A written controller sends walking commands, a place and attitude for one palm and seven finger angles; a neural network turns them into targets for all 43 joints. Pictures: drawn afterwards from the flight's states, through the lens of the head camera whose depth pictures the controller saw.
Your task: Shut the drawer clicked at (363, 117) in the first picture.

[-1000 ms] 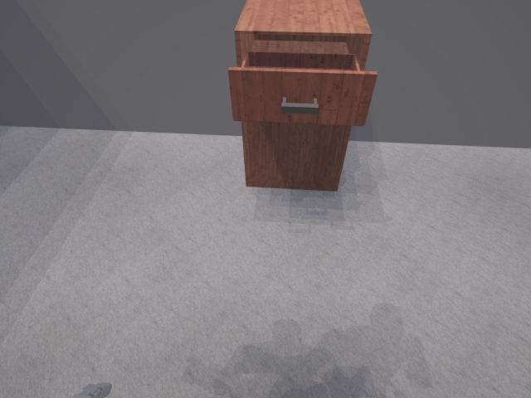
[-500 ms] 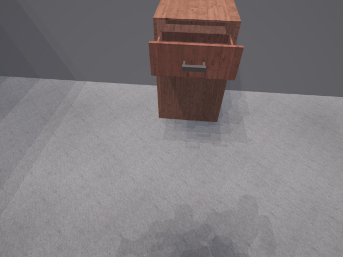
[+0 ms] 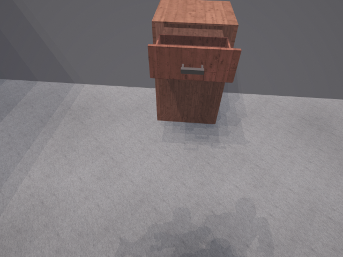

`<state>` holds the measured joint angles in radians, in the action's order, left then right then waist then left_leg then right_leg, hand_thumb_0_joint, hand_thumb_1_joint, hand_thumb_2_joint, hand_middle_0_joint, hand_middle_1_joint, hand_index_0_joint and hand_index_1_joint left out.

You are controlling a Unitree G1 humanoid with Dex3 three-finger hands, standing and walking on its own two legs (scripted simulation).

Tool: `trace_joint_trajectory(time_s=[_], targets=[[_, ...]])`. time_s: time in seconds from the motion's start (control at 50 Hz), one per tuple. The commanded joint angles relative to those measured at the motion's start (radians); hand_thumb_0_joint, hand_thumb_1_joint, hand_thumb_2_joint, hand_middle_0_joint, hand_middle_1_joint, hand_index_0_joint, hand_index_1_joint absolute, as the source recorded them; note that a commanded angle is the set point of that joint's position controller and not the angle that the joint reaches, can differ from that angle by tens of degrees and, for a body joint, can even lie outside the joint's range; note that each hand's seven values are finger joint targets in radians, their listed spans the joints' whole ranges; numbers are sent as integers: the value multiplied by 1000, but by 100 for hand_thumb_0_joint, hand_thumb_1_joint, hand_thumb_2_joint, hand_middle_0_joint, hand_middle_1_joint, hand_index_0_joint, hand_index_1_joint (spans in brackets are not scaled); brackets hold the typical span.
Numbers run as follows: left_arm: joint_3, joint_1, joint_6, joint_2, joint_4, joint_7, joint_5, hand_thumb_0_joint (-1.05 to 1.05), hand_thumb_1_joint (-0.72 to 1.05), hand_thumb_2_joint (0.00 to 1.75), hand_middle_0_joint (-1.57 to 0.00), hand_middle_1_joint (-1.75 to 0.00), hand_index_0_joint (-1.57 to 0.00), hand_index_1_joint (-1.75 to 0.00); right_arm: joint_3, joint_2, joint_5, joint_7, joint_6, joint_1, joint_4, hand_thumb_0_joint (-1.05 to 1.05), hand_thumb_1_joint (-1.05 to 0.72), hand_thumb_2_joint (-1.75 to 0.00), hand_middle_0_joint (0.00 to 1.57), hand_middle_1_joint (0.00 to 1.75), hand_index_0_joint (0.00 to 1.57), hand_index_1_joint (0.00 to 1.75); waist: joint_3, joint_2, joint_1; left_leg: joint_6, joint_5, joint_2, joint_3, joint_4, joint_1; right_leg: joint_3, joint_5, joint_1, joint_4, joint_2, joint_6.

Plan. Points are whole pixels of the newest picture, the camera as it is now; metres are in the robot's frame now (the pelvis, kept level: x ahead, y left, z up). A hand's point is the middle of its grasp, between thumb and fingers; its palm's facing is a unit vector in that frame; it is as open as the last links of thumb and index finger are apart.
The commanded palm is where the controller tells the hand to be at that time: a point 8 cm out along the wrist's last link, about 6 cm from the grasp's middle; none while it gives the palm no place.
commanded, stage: look at it before walking up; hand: left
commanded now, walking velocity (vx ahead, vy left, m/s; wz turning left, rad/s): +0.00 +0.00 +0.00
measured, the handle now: (192, 68) +0.97 -0.05 -0.07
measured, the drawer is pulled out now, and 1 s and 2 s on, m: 0.30 0.30 0.30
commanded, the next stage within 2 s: walk to a spot facing it in 0.44 s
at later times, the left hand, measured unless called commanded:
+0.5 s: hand out of the picture +0.06 +0.24 -0.16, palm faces -0.02 -0.95 -0.32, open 7.3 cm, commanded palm none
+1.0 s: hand out of the picture +0.08 +0.16 -0.18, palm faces -0.17 -0.96 -0.25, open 7.3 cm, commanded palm none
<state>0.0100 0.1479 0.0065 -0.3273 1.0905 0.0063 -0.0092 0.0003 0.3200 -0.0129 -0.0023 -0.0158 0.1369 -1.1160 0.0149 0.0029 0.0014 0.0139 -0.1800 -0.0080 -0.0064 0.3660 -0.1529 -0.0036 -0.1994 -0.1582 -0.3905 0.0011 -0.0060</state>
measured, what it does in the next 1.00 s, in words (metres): stands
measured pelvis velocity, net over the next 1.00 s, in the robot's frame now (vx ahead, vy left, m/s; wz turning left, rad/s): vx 0.03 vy -0.04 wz -0.23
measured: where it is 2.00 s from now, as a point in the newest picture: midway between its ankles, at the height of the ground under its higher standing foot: (196, 244)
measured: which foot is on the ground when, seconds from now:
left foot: down 0.00-0.98, up 1.00-1.00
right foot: down 0.00-1.00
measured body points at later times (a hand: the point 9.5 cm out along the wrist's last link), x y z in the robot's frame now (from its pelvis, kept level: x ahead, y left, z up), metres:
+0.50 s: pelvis +0.00 +0.00 +0.00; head +0.00 +0.00 +0.45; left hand +0.06 +0.29 -0.13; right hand +0.08 -0.29 -0.14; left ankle +0.01 +0.13 -0.75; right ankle +0.01 -0.11 -0.75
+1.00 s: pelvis +0.03 -0.04 -0.02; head +0.03 -0.06 +0.43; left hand +0.09 +0.21 -0.16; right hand -0.01 -0.29 -0.19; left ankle +0.01 +0.13 -0.74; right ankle +0.03 -0.12 -0.75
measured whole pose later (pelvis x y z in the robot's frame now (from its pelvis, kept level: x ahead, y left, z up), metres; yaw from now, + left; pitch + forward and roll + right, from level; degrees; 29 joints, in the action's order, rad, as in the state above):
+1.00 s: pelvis +0.03 -0.04 -0.02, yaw -13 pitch -2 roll +2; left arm -0.04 0.32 -0.01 -0.21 0.99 0.05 -0.02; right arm 0.05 0.25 -0.02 0.00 -0.01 0.29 -1.04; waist 0.03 0.04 0.02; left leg 0.04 -0.41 -0.13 0.18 0.64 -0.17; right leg 0.07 -0.32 -0.31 -0.65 -0.01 -0.03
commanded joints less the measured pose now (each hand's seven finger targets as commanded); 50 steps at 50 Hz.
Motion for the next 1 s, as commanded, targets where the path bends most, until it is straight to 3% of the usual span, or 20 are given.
trace_joint_trajectory(time_s=[0.0, 0.34, 0.48, 0.56, 0.62, 0.64, 0.68, 0.72, 0.76, 0.78, 0.8, 0.82, 0.84, 0.88, 0.9, 0.92, 0.94, 0.96, 0.98], targets=[[-44, -31, 23, -205, -62, -16, -3, 0, 90, 90, -20, -30, -20, -30, 35, 202, 2, -12, -24, -39, 63, 0, -90, -90, 20, 30, 20, 30, -30, -9, 2, -35, 74, -106, -95, -63, -1, -109, 38, -12, 88, -117, -21], [-44, -20, 24, -201, -53, -17, -2, 0, 90, 90, -20, -30, -20, -30, 34, 200, 3, -13, -24, -43, 56, 0, -90, -90, 20, 30, 20, 30, -39, 4, 2, -33, 93, -109, -93, -73, 18, -104, 69, 5, 95, -119, -19], [-44, -14, 26, -201, -50, -18, -3, 0, 90, 90, -20, -30, -20, -30, 32, 196, 4, -14, -24, -42, 55, 0, -90, -90, 20, 30, 20, 30, -43, -18, 3, -33, 118, -112, -92, -70, 30, -100, 103, 13, 97, -120, -19], [-49, -25, 22, -209, -56, -16, -3, 0, 90, 90, -20, -30, -20, -30, 38, 208, 2, -17, -24, -42, 55, 0, -90, -90, 20, 30, 20, 30, -22, -9, 0, -29, 100, -115, -75, -62, 37, -120, 110, -18, 93, -114, -23], [-40, 23, -7, -117, -62, -20, -2, 0, 90, 90, -20, -30, -20, -30, 25, 99, 1, -22, -8, 22, 56, 0, -90, -90, 20, 30, 20, 30, -29, -14, -4, -13, 106, -121, -28, -3, 31, -138, 177, -50, 34, -110, -15], [-43, 38, -14, -110, -68, -20, -3, 0, 90, 90, -20, -30, -20, -30, 29, 93, 1, -25, -1, 32, 66, 0, -90, -90, 20, 30, 20, 30, -27, -23, -2, -9, 93, -121, -13, 17, 30, -149, 185, -68, 19, -108, -16], [-51, 63, -23, -112, -81, -13, -6, 0, 90, 90, -20, -30, -20, -30, 37, 101, -3, -25, 6, 56, 83, 0, -90, -90, 20, 30, 20, 30, -35, -21, -4, -13, -55, -127, -4, 25, 36, -162, 27, -98, 9, -90, -22], [-59, 71, -32, -109, -110, -1, -12, 0, 90, 90, -20, -30, -20, -30, 52, 121, -9, -20, 9, 59, 107, 0, -90, -90, 20, 30, 20, 30, 22, 9, -1, -34, -292, -145, -35, -9, -2, -177, -233, -185, -9, -50, -29], [-68, 79, -33, -91, -142, 10, -15, 0, 90, 90, -20, -30, -20, -30, 68, 147, -12, -16, 8, 72, 129, 0, -90, -90, 20, 30, 20, 30, 81, 77, -4, -70, -478, -198, -103, -78, -16, -137, -337, -290, -104, 5, -24], [-71, 80, -31, -71, -156, 15, -14, 0, 90, 90, -20, -30, -20, -30, 80, 169, -11, -16, 4, 90, 135, 0, -90, -90, 20, 30, 20, 30, 79, 143, -13, -111, -533, -274, -177, -141, -6, -62, -293, -319, -246, 41, -13], [-76, 54, -29, -49, -177, 19, -13, 0, 90, 90, -20, -30, -20, -30, 91, 183, -7, -17, -7, 101, 142, 0, -90, -90, 20, 30, 20, 30, 82, 194, -22, -165, -514, -371, -236, -208, -13, 3, -256, -345, -425, 20, 0], [-80, 31, -27, -43, -196, 26, -15, 0, 90, 90, -20, -30, -20, -30, 93, 170, -9, -17, -17, 105, 147, 0, -90, -90, 20, 30, 20, 30, 98, 170, -21, -187, -429, -396, -223, -219, 14, -6, -282, -402, -490, -22, 2], [-83, 34, -24, -31, -202, 32, -16, 0, 90, 90, -20, -30, -20, -30, 94, 157, -11, -17, -24, 106, 150, 0, -90, -90, 20, 30, 20, 30, 95, 143, -12, -184, -364, -389, -175, -199, 33, -9, -270, -414, -489, -48, 3], [-82, 61, -15, 1, -201, 41, -13, 0, 90, 90, -20, -30, -20, -30, 96, 138, -14, -16, -29, 87, 156, 0, -90, -90, 20, 30, 20, 30, 72, 117, 6, -148, -254, -362, -47, -132, -5, 29, -247, -313, -399, -74, 3], [-81, 103, -11, 21, -193, 42, -12, 0, 90, 90, -20, -30, -20, -30, 95, 130, -15, -16, -28, 76, 158, 0, -90, -90, 20, 30, 20, 30, 53, 125, 23, -130, -201, -340, 3, -74, -32, 56, -233, -222, -327, -63, 3], [-85, 177, -6, 28, -170, 40, -12, 0, 90, 90, -20, -30, -20, -30, 94, 122, -14, -15, -26, 66, 159, 0, -90, -90, 20, 30, 20, 30, 38, 97, 57, -104, -205, -314, 57, 30, -90, 84, -167, -99, -237, -42, 0], [-94, 297, 2, 11, -130, 35, -14, 0, 90, 90, -20, -30, -20, -30, 90, 102, -14, -10, -23, 59, 163, 0, -90, -90, 20, 30, 20, 30, 3, 6, 106, -62, -268, -253, 124, 219, -186, 101, -106, 65, -125, -8, -8], [-114, 407, 20, -94, -100, 18, -24, 0, 90, 90, -20, -30, -20, -30, 73, 24, -2, -1, -18, 59, 195, 0, -90, -90, 20, 30, 20, 30, -6, -313, 146, 0, -396, -123, 226, 569, -426, -234, -302, 200, 89, -191, -69], [-125, 455, 30, -175, -99, -3, -10, 0, 90, 90, -20, -30, -20, -30, 60, -12, -7, 8, -24, -3, 249, 0, -90, -90, 20, 30, 20, 30, 32, -435, 150, 22, -436, -53, 144, 808, -616, -643, -272, 171, 240, -388, -164]])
